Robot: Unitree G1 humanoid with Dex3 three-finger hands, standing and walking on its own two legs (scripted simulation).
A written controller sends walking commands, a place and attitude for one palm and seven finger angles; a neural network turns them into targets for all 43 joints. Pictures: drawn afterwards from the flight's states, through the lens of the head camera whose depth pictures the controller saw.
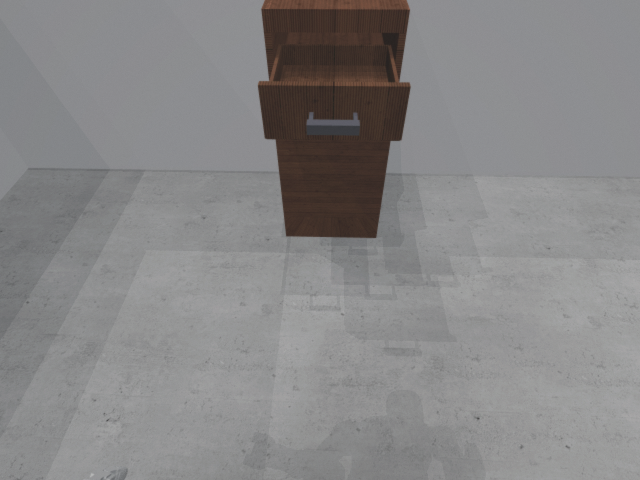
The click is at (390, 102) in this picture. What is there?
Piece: drawer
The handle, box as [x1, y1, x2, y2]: [306, 112, 359, 135]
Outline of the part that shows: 309,112 309,118 307,119 306,124 307,134 358,135 359,120 357,119 356,113 353,113 352,120 324,120 313,119 313,112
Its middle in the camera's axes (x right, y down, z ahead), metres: +0.03 -0.27 +0.89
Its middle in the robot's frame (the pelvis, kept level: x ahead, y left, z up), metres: +0.85 +0.02 -0.01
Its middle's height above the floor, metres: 0.77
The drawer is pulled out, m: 0.30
